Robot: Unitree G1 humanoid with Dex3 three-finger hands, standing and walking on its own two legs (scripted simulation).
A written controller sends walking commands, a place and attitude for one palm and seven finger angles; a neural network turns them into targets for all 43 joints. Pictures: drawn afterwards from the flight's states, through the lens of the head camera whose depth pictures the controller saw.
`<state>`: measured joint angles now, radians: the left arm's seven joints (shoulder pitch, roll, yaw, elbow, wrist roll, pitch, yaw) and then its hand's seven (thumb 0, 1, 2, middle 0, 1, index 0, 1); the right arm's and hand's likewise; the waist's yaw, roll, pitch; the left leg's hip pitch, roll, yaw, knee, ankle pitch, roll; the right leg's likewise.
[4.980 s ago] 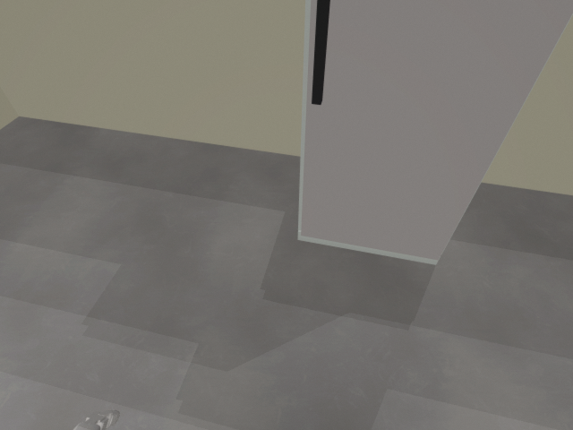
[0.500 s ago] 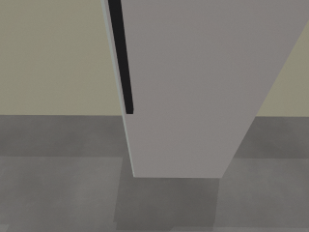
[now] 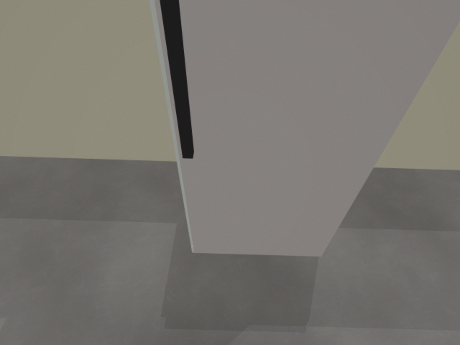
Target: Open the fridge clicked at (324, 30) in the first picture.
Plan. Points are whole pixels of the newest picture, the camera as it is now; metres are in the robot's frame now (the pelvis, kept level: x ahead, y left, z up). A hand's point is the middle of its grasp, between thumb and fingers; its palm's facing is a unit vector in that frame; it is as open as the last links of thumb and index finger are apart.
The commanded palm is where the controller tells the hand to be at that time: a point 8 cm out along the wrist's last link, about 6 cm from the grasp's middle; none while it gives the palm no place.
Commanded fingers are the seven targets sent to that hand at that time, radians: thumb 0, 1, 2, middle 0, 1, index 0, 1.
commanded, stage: look again from close up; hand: left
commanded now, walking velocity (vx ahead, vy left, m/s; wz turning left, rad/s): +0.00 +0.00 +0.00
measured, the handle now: (181, 78) +0.58 +0.14 +0.18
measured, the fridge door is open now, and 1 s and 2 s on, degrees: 0 0 0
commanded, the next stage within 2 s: none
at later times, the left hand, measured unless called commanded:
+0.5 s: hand out of the picture -0.01 +0.20 -0.18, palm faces +0.07 -0.98 -0.19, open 7.3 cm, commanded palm none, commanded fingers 0.00 0.90 0.90 -0.20 -0.30 -0.20 -0.30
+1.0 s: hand out of the picture -0.07 +0.17 -0.19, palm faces +0.09 -0.98 -0.15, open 7.3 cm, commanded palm none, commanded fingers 0.00 0.90 0.90 -0.20 -0.30 -0.20 -0.30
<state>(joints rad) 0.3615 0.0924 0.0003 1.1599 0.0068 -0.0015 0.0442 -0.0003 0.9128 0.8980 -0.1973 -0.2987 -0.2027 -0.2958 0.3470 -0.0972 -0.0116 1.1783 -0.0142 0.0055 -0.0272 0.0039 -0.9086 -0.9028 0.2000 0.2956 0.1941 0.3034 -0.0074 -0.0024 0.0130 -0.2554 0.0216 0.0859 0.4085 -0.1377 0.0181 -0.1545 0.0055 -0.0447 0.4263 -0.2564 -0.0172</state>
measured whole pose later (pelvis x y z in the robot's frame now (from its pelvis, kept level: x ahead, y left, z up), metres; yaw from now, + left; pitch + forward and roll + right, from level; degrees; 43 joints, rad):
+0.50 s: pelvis -0.01 +0.02 -0.01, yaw +2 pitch -1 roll -1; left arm 0.35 0.17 0.01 1.01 0.02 -0.01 0.04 0.00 0.91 0.90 -0.20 -0.30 -0.20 -0.30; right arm 0.29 -0.17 0.00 1.02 -0.02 -0.01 -0.01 0.01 -0.93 -0.90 0.20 0.30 0.20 0.30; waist 0.00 -0.01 -0.02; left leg -0.32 -0.01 0.07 0.50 -0.17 0.05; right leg -0.19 -0.03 -0.07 0.51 -0.29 0.01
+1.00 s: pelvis -0.02 +0.01 -0.01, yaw +2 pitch -1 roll -1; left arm 0.42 0.13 0.00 1.06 0.02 -0.01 0.04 0.00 0.91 0.90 -0.20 -0.30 -0.20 -0.30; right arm 0.33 -0.13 0.00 1.08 -0.02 0.00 -0.01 0.01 -0.91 -0.90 0.20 0.30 0.20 0.30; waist 0.01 -0.02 -0.02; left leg -0.32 0.00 0.05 0.47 -0.12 0.04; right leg -0.20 -0.01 -0.08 0.47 -0.25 0.00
